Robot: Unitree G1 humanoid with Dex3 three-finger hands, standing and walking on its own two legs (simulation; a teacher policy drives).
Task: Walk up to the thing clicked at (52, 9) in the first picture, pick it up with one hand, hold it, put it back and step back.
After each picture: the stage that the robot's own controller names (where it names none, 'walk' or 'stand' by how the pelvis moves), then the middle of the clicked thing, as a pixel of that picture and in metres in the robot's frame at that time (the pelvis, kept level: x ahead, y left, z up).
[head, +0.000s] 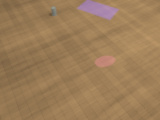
stand; (53, 11) +1.97 +0.41 -0.72
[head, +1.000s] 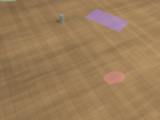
walk; (61, 18) +1.83 +0.21 -0.71
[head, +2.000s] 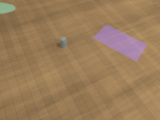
walk; (63, 42) +1.22 +0.15 -0.72
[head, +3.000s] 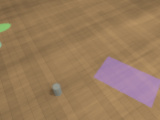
walk; (57, 89) +0.71 +0.22 -0.70
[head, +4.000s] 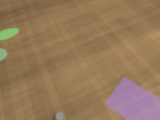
stand; (61, 118) +0.41 +0.23 -0.70
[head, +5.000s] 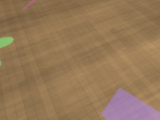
stand; out of the picture +0.37 +0.22 -0.72
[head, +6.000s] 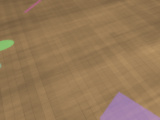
stand; out of the picture +0.36 +0.23 -0.73
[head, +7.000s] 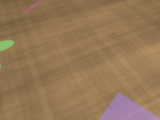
stand; out of the picture +0.36 +0.23 -0.73
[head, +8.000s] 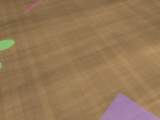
stand; out of the picture +0.35 +0.23 -0.73
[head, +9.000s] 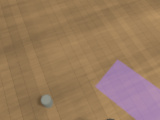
go down; (47, 101) +0.39 +0.22 -0.60
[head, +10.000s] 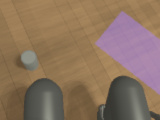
go down; (30, 61) +0.45 +0.23 -0.31
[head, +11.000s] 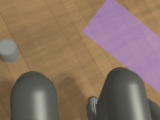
close in; (9, 51) +0.44 +0.25 -0.26
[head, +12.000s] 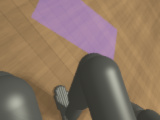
close; out of the picture +0.43 +0.28 -0.22
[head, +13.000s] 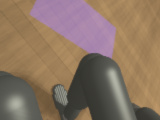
close; out of the picture +0.43 +0.28 -0.23
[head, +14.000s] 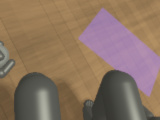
lift; out of the picture +0.37 +0.27 -0.13
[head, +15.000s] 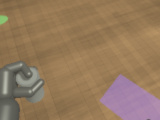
hold; (31, 85) +0.33 +0.18 +0.01
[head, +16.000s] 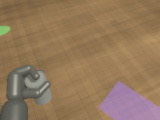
hold; (39, 88) +0.33 +0.17 -0.01
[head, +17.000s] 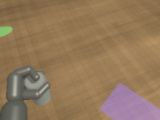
hold; (38, 89) +0.32 +0.17 -0.01
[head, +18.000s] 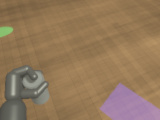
crouch; (37, 88) +0.33 +0.18 -0.01
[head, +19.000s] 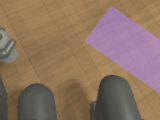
crouch; (3, 47) +0.45 +0.24 -0.11
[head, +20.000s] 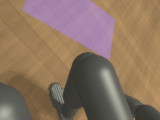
lower; out of the picture +0.44 +0.29 -0.23
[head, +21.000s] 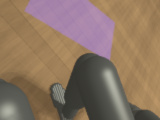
lower; out of the picture +0.43 +0.29 -0.23
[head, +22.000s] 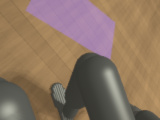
lower; out of the picture +0.44 +0.29 -0.23
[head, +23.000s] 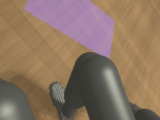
lower; out of the picture +0.44 +0.29 -0.23
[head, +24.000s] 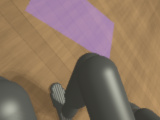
open; out of the picture +0.43 +0.29 -0.23
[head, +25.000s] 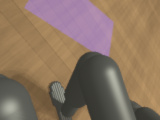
withdraw; out of the picture +0.43 +0.29 -0.23
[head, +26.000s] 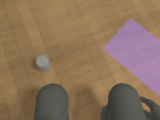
walk; (43, 64) +0.46 +0.21 -0.39
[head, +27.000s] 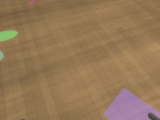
stand; out of the picture +0.38 +0.19 -0.66
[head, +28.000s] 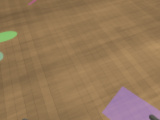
stand; out of the picture +0.39 +0.20 -0.66
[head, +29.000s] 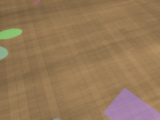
stand; out of the picture +0.40 +0.20 -0.68
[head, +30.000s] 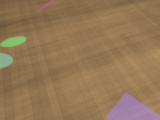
stand; out of the picture +0.40 +0.20 -0.72
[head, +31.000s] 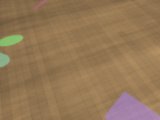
stand; out of the picture +0.38 +0.21 -0.73
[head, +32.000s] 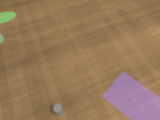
walk; (58, 109) +0.41 +0.18 -0.71
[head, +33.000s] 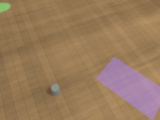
walk; (55, 90) +0.56 +0.19 -0.71
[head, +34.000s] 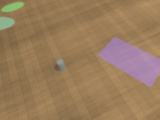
walk; (61, 65) +0.85 +0.29 -0.70
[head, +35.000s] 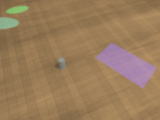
stand; (61, 63) +0.99 +0.22 -0.71
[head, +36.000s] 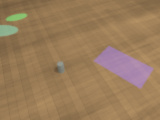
stand; (60, 67) +1.02 +0.23 -0.73
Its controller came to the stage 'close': yes
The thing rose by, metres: 0.71
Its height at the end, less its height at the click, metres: +0.00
